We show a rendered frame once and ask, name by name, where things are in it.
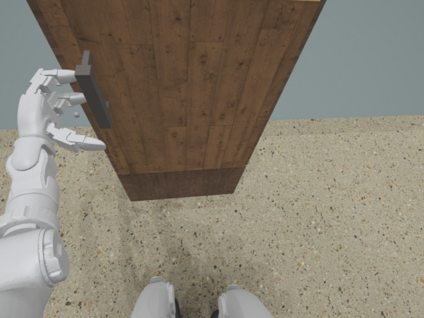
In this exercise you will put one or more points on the handle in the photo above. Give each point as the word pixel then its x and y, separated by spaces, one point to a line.
pixel 88 83

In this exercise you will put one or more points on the robot thigh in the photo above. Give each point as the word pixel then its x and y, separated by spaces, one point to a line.
pixel 241 304
pixel 155 301

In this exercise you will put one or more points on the robot right thigh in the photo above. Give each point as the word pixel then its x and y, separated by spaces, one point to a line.
pixel 241 304

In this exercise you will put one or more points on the robot left forearm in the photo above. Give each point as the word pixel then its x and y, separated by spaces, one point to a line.
pixel 34 196

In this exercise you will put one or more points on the robot left upper arm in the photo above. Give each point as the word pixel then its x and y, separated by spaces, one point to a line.
pixel 31 265

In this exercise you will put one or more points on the cupboard door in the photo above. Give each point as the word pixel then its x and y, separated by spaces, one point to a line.
pixel 189 82

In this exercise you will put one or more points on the robot left thigh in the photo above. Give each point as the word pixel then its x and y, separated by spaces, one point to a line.
pixel 155 301

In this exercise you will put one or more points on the left robot hand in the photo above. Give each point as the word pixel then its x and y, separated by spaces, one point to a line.
pixel 35 113

